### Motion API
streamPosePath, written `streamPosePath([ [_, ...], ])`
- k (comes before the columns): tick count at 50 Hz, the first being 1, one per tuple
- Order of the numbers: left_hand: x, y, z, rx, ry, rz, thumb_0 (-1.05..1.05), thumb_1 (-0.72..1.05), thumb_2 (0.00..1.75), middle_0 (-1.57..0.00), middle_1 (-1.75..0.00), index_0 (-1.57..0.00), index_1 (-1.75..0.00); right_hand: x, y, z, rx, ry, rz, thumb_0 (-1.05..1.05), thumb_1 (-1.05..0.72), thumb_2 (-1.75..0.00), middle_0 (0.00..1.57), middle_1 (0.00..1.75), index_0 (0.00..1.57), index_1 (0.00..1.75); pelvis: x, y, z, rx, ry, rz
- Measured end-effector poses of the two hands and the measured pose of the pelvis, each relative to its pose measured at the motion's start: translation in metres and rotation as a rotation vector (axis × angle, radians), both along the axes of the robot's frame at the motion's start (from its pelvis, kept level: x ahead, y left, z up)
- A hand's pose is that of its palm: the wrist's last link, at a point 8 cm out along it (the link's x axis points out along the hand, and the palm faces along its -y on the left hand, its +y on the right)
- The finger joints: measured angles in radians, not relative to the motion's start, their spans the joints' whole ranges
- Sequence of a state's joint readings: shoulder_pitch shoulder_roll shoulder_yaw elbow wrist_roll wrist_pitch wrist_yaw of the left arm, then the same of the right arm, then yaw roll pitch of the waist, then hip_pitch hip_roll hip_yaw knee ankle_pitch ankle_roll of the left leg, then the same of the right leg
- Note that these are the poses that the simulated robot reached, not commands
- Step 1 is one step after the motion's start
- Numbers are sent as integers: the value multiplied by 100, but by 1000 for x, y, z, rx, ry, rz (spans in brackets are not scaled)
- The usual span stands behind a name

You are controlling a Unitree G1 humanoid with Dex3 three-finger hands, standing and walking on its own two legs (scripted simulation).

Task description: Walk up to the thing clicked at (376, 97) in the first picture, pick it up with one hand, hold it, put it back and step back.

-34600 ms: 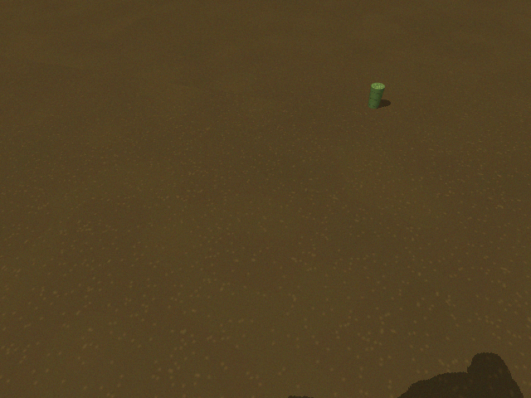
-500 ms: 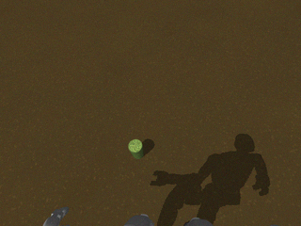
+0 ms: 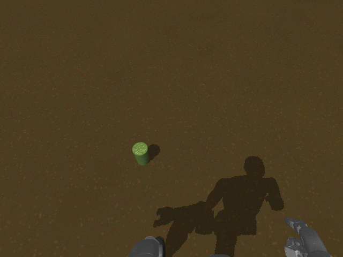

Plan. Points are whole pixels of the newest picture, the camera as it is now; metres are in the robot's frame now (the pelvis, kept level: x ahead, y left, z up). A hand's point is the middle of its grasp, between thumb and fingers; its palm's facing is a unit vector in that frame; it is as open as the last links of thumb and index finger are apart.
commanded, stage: step back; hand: left
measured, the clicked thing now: (141, 154) +0.72 +0.24 -0.68
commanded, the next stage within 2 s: stand in 1.98 s
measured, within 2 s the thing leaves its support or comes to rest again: neither
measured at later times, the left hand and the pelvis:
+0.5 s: hand out of the picture -0.05 +0.27 -0.14, palm faces +0.11 -0.92 -0.37, open 7.4 cm; pelvis -0.17 +0.00 +0.00, yaw +7 degrees
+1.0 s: hand out of the picture -0.28 +0.24 -0.13, palm faces +0.05 -0.91 -0.42, open 7.4 cm; pelvis -0.30 -0.03 +0.01, yaw +2 degrees
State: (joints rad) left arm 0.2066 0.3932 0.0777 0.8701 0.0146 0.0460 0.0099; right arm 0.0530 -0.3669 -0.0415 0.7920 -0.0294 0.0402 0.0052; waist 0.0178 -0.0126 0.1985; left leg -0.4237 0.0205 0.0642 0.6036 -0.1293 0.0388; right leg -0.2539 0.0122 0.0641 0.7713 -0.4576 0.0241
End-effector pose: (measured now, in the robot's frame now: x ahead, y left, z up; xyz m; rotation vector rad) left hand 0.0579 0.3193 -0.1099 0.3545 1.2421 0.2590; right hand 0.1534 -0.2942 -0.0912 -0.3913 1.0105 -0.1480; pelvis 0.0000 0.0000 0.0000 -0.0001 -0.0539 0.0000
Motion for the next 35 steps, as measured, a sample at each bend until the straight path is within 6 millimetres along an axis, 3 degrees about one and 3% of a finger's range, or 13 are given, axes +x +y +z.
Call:
streamPosePath([
  [4,-44,-15,12,14,5,10,0,90,89,-21,-30,-20,-30,-45,-19,-18,28,35,-49,1,-90,-89,21,30,20,30,-30,-10,-1,-32,-23,20],
  [9,-85,-20,37,49,15,41,0,90,89,-21,-30,-20,-30,-108,-31,-14,40,134,-81,1,-91,-89,21,30,20,30,-55,-16,16,51,1,10],
  [14,-84,-14,47,76,-62,26,0,90,89,-21,-30,-20,-30,-174,-41,-17,-5,247,-80,1,-91,-89,21,30,20,30,-85,-15,17,34,36,55],
  [18,-82,-8,39,70,-165,15,0,90,89,-21,-30,-20,-30,-211,-36,-21,-45,320,-46,1,-91,-89,20,30,20,30,-114,-10,9,12,32,108],
  [21,-91,-1,22,40,-215,17,0,90,89,-21,-30,-20,-30,-228,-25,-22,-63,309,-21,1,-91,-89,20,30,20,30,-140,-4,-1,8,16,138],
  [25,-119,-3,7,-17,-190,35,0,90,89,-21,-30,-20,-30,-244,-8,-10,-53,256,-7,1,-91,-89,21,30,20,30,-168,1,1,16,-7,122],
  [30,-167,-8,7,-60,-140,64,0,90,89,-21,-30,-20,-30,-248,-5,12,-71,183,20,1,-90,-89,21,30,20,30,-195,-1,14,-29,22,109],
  [35,-227,-9,0,-37,-54,62,0,90,89,-21,-30,-20,-30,-240,-11,18,-73,75,45,1,-90,-89,21,30,20,30,-229,-9,11,-20,37,64],
])
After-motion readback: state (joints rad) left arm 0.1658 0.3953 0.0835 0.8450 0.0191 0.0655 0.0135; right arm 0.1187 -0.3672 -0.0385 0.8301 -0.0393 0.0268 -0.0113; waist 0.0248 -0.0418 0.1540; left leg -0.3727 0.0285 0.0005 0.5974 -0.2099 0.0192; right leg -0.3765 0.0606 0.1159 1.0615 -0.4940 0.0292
